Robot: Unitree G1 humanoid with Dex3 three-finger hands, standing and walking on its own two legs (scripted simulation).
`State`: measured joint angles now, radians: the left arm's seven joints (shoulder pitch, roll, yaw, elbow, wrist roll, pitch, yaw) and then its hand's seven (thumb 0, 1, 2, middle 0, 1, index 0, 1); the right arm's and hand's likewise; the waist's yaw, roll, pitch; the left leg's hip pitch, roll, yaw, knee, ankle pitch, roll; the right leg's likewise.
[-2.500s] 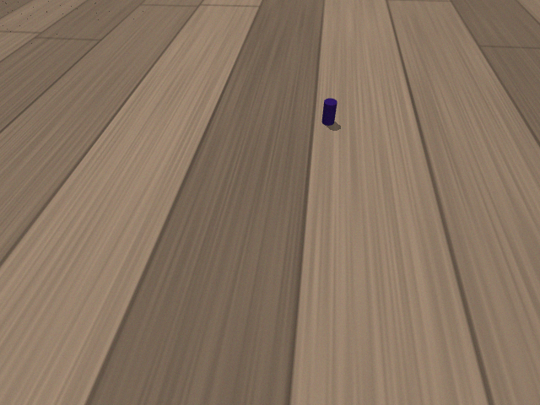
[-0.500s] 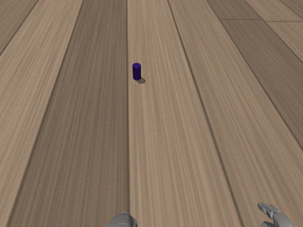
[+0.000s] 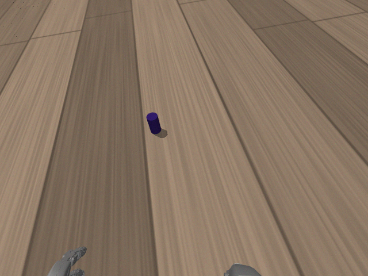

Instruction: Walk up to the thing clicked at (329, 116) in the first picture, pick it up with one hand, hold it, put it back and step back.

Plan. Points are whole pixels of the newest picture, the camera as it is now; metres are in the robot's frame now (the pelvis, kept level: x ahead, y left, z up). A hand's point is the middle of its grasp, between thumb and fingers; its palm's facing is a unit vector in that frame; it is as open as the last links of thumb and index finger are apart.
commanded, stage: walk up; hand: left
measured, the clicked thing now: (154, 123) +1.15 +0.29 -0.68
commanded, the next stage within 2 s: none
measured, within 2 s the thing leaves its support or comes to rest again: neither
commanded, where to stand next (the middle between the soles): +0.79 +0.07 m, yaw +0 degrees
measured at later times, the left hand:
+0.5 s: hand (75, 242) +0.24 +0.33 -0.15, palm faces +0.00 -0.94 -0.35, open 7.4 cm
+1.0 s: hand (108, 149) +0.52 +0.29 -0.11, palm faces -0.04 -0.92 -0.40, open 7.3 cm
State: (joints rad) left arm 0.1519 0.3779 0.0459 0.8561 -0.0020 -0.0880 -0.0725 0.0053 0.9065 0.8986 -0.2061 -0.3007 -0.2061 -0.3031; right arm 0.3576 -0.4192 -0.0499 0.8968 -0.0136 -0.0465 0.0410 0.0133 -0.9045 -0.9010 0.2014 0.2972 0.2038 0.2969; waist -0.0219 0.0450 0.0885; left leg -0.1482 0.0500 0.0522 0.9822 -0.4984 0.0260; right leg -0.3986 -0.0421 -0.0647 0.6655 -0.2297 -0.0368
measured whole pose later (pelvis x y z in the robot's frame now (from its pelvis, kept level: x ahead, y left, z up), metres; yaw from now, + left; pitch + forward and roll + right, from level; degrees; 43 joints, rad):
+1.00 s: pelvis +0.41 +0.02 +0.00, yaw +0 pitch -3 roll +1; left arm 0.20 0.37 0.05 0.88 0.01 -0.08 -0.05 0.01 0.91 0.90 -0.21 -0.30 -0.21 -0.30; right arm 0.36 -0.41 -0.05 0.87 -0.01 -0.03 0.03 0.01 -0.90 -0.90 0.20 0.30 0.20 0.30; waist -0.02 0.05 0.11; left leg -0.16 0.02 0.04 0.87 -0.48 0.04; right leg -0.36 -0.04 -0.07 0.61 -0.19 -0.03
